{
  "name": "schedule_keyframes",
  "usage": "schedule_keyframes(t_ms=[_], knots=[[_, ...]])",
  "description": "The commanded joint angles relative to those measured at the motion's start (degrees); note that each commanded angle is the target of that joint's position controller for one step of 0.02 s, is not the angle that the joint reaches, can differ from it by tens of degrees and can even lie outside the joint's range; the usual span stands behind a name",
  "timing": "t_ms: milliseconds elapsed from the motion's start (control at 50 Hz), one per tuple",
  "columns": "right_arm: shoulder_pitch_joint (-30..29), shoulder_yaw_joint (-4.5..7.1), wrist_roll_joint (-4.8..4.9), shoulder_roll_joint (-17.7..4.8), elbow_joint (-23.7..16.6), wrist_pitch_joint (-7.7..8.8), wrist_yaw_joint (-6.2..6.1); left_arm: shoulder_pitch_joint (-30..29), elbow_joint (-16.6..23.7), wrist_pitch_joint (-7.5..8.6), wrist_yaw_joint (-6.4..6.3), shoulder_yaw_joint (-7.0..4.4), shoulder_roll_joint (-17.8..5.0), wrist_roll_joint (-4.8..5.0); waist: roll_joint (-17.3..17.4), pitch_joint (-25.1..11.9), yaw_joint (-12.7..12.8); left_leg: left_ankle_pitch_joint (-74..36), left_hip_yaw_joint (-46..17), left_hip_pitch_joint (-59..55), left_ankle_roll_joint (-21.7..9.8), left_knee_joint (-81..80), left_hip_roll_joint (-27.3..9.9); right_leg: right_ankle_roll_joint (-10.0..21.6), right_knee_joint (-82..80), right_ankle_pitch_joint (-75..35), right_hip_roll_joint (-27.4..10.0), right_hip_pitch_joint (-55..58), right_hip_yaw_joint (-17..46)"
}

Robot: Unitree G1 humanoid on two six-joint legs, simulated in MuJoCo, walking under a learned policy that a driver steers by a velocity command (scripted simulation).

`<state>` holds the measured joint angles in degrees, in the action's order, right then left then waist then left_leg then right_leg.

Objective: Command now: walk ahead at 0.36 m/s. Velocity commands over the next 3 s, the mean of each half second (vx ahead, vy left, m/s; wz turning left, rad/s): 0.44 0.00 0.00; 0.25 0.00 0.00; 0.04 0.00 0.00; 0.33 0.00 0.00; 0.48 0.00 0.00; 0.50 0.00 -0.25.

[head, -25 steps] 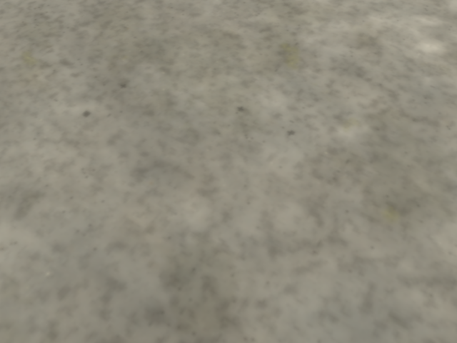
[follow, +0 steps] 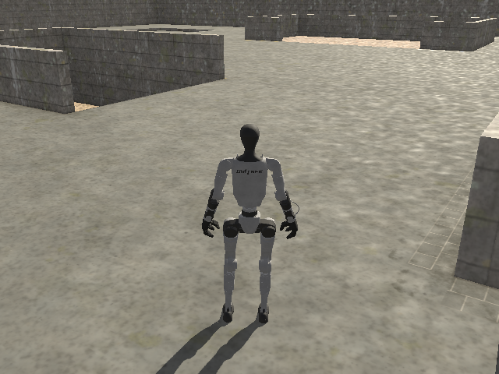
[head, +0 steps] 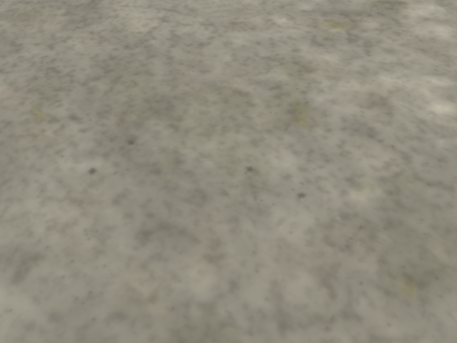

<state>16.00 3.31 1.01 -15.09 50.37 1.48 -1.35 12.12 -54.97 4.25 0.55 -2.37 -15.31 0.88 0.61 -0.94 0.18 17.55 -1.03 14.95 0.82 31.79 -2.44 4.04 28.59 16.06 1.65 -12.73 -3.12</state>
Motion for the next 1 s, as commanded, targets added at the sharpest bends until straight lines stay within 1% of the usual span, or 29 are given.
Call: schedule_keyframes(t_ms=[20, 40, 60, 120, 160, 200, 240, 300, 340, 360, 380, 400, 420, 440, 460, 480, 500, 540, 600, 640, 700, 780, 840, 860, 880, 900, 920, 960, 1000], knots=[[-11.74, 0.53, 0.26, -4.59, -8.68, 3.1, 0.11, 11.76, -1.31, 0.24, -0.05, -3.19, -12.09, 0.09, -13.93, 4.62, 7.07, 11.55, 1.81, 29.13, -1.03, 16.46, 2.37, 12.84, -18.26, 10.55, -21.63, 18.94, 33.51], [-11.6, 1.23, 0.99, -6.59, -8.54, 3.9, 0.34, 12.1, -1.32, 0.89, -0.15, -2.48, -9.45, -0.4, -10.01, 5.7, 6.5, 13.0, -1.53, 35.73, -1.55, 25.23, -0.02, 14.05, -17.2, 4.88, -22.83, 22.57, 34.43], [-10.04, 1.2, 1.13, -6.36, -7.97, 4.52, 0.8, 12.1, -1.15, 1.47, -0.17, -2.09, -8.01, -0.31, -7.94, 4.34, 5.43, 9.59, -2.68, 39.16, -2.4, 29.3, -1.5, 12.86, -15.92, -0.3, -21.56, 26.1, 31.35], [-11.94, 1.04, 0.26, -5.0, -8.48, 5.17, 2.24, 10.9, -1.0, 0.96, -0.11, -1.15, -6.06, -0.27, -5.05, 3.45, 3.98, 0.99, -0.85, 39.35, -2.61, 27.21, -4.3, 9.08, -16.08, -17.92, -18.29, 25.5, 20.23], [-14.26, 0.01, 0.2, -2.15, -9.44, 4.9, 3.24, 9.52, -0.58, 0.04, -0.63, -0.87, -6.14, -0.27, -5.56, 4.28, 3.68, -4.65, 1.9, 32.34, -1.2, 18.25, -3.49, 7.91, -17.96, -20.53, -14.87, 18.85, 13.62], [-17.84, -1.02, 0.19, -0.11, -10.73, 4.58, 3.82, 8.72, -0.26, -0.15, -1.17, -1.13, -8.21, -0.46, -6.16, 5.25, 4.21, -11.57, 4.41, 22.79, -0.55, 8.35, -1.21, 6.76, -19.48, -20.18, -12.02, 10.96, 8.74], [-19.77, -0.89, 0.5, -1.35, -11.63, 4.15, 3.89, 10.95, -1.16, 0.15, -1.21, -1.68, -10.32, -0.19, -6.94, 5.69, 4.67, -15.93, 5.33, 16.37, -0.7, 3.15, 0.68, 6.59, -21.16, -19.02, -12.91, 8.24, 8.36], [-19.28, -0.07, 0.7, -4.29, -12.34, 3.73, 3.68, 10.9, -2.2, 0.33, -1.17, -2.13, -10.61, 0.69, -7.18, 6.54, 2.4, -16.95, 3.05, 14.1, -3.31, -0.9, 0.57, 5.02, -19.32, -24.6, -15.9, 12.38, 7.97], [-12.79, 1.34, 0.22, -6.82, -10.75, 3.59, 3.33, 9.64, -2.18, -0.06, -1.19, -2.47, -11.14, 0.59, -7.18, 1.94, -2.11, -15.45, 4.3, 4.85, -5.76, -1.44, 2.6, 3.13, -10.41, -40.67, -15.41, 14.36, 5.53], [-4.25, 2.61, 0.21, -8.63, -7.96, 3.29, 2.94, 9.47, -2.02, -0.45, -1.23, -2.23, -10.33, 0.21, -6.43, -2.95, -6.09, -14.75, 5.26, -6.06, -7.26, -1.17, 3.94, 1.8, -0.69, -44.97, -13.23, 11.75, 3.76], [5.38, 3.7, 0.07, -11.09, -5.68, 2.84, 2.33, 9.47, -1.05, -0.64, -1.27, -1.53, -8.79, -0.77, -2.96, -9.02, -10.0, -12.3, -1.88, -21.33, -9.65, 0.32, -2.51, 0.03, 14.37, -33.61, -10.75, 1.29, 2.48], [9.38, 4.54, -1.08, -17.0, -4.54, 2.67, 2.36, 17.02, 0.03, 0.23, -0.83, 0.89, 0.22, -0.95, 14.33, -18.22, -5.79, 1.66, -30.41, -38.07, -18.95, -7.03, -18.0, -3.29, 37.94, 2.32, -0.18, -17.7, 2.04], [8.78, 3.1, -0.58, -11.97, -4.59, 2.79, 2.78, 14.73, -0.64, 1.59, -0.24, 0.06, -3.92, 0.33, 12.79, -19.1, -6.92, 11.44, -43.54, -36.04, -19.64, -17.09, -19.89, -2.61, 46.58, 15.89, 0.0, -24.2, 9.97], [2.9, 2.21, -0.36, -9.74, -5.28, 3.25, 2.89, 9.05, 1.46, 2.39, 0.03, -1.29, -8.33, 2.02, 9.66, -8.23, -5.62, 12.44, -35.63, -27.58, -16.55, -18.25, -18.28, -1.3, 49.0, 12.29, -3.3, -29.44, 9.36], [-1.62, 1.68, -0.52, -8.08, -6.12, 3.59, 3.01, 5.65, 2.32, 2.7, -0.23, -1.32, -8.54, 2.11, 5.38, -3.49, -3.94, 6.91, -27.67, -19.12, -15.01, -19.25, -15.89, -0.65, 46.82, 6.78, -6.37, -28.0, 8.07], [-4.61, 1.25, -0.99, -6.57, -6.3, 3.94, 3.32, 4.71, 2.27, 2.46, -0.64, -1.55, -7.81, 1.2, 3.3, -0.3, -2.03, 0.01, -21.26, -11.81, -14.03, -20.55, -13.39, -0.8, 43.23, 2.87, -8.39, -25.48, 7.44], [-6.37, 0.96, -1.51, -5.46, -6.31, 4.36, 3.45, 6.14, 1.8, 1.73, -0.9, -1.76, -6.92, 0.53, 4.41, 0.04, 0.1, -4.08, -16.79, -7.34, -13.09, -21.88, -11.23, -0.84, 40.34, 0.14, -10.18, -21.4, 8.1], [-6.31, 0.94, -1.35, -5.19, -5.44, 4.92, 3.56, 7.35, 1.33, 0.3, -1.09, -1.58, -4.62, 0.14, 4.42, 0.32, 1.54, -7.64, -12.83, -3.24, -13.68, -24.31, -9.87, -1.52, 37.21, -1.47, -10.73, -18.17, 7.56], [-4.0, 1.16, -1.7, -6.9, -3.78, 5.21, 2.76, 2.37, 3.27, -0.61, -1.52, -1.8, -4.54, -0.63, 2.54, 3.39, 1.54, -20.23, -8.3, -1.97, -14.7, -25.47, -9.79, -3.51, 29.54, -6.4, -10.69, -22.14, 6.83], [-2.65, 1.16, -1.86, -7.41, -2.75, 4.69, 2.06, -0.4, 4.31, -0.36, -1.33, -1.6, -3.71, -1.46, 2.13, 3.1, 1.19, -33.23, -3.6, -2.55, -13.87, -23.48, -8.42, -4.7, 21.38, -11.86, -9.73, -21.55, 5.92], [-0.6, 1.09, -1.63, -8.15, -1.36, 3.83, 1.28, -5.87, 5.41, 0.05, -0.61, -0.77, -1.97, -1.39, 2.46, 1.63, -0.97, -36.61, 1.07, -2.12, -11.84, -21.49, -6.16, -4.99, 9.82, -21.12, -6.85, -15.27, 3.62], [0.92, 1.07, -0.99, -8.46, 0.93, 2.58, 0.84, -10.02, 6.87, -0.05, -0.01, -0.9, -3.73, -1.19, 3.27, 0.89, -1.93, -34.79, -1.04, -8.22, -11.41, -17.58, -8.51, -4.01, 3.19, -19.99, -5.16, -13.64, 4.76], [-0.61, 1.09, -0.35, -8.12, 1.69, 1.5, 0.41, -5.57, 5.48, 0.59, 0.22, -1.8, -6.1, -1.8, 2.88, -1.38, 1.3, -33.76, -2.44, -11.63, -9.01, -9.14, -7.98, -1.55, -4.28, -19.86, -3.82, -6.87, 4.38], [2.16, 0.73, -1.08, -7.01, 2.05, 1.55, 0.35, -2.33, 4.38, 0.84, -0.19, -2.73, -9.38, -2.31, -0.27, -4.35, 1.45, -31.54, -0.95, -10.08, -6.42, -3.13, -4.31, -0.01, -5.68, -37.37, -6.27, 1.21, 6.52], [7.87, -0.24, -2.43, -4.33, 2.18, 2.14, 0.61, 0.34, 4.01, 0.62, -0.57, -3.24, -12.75, -2.83, -7.21, -11.48, -1.26, -14.32, 0.42, -0.57, -3.66, 6.52, -0.41, 5.02, 0.22, -56.16, -14.66, 17.05, 13.94], [11.57, -1.66, -1.87, -0.43, 3.83, 1.96, 0.61, 2.32, 2.82, -0.47, -0.81, -2.27, -8.59, -2.21, -14.21, -17.03, -0.48, 11.91, 1.15, 7.03, -0.49, 16.98, 3.34, 13.01, -0.67, -55.15, -22.11, 23.98, 22.7], [7.53, -0.85, -0.68, -3.99, 3.35, 1.07, 0.44, 2.75, 2.42, -0.99, -0.49, -1.11, -4.67, -1.28, -11.47, -15.8, 1.41, 23.04, -1.74, 9.68, 0.91, 22.75, 2.92, 13.91, -4.42, -42.14, -21.95, 19.94, 25.54], [1.94, 0.16, -0.05, -6.18, 2.3, -1.15, -0.57, -3.81, 3.26, -1.24, -0.4, -0.65, -4.83, -1.46, -6.67, -8.24, 0.21, 20.1, -2.69, 11.93, 1.67, 25.14, 0.24, 10.31, -9.24, -21.76, -18.83, 9.25, 22.43], [1.29, 0.35, -0.65, -5.51, 2.42, -2.82, -1.6, -10.2, 4.31, -1.6, -0.83, -0.83, -5.59, -2.06, -7.96, -4.35, -2.1, 14.34, -2.54, 7.15, 2.38, 18.41, -1.54, 7.59, -13.6, -8.23, -16.07, -0.9, 19.3]])
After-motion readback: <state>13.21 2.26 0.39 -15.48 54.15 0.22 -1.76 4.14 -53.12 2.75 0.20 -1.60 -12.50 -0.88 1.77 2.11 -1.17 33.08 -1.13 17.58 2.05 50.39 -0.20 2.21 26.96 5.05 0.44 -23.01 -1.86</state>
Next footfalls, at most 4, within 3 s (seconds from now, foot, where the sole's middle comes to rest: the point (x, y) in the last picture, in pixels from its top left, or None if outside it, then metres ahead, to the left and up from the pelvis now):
0.38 left None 0.35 0.15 -0.77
0.86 right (264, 328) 0.57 -0.07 -0.77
1.12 left None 0.49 0.18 -0.77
2.18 left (189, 221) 0.95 0.18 -0.77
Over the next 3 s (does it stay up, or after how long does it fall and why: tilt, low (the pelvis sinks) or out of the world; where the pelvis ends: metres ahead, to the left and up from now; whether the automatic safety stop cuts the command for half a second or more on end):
stays up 1.23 0.03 0.01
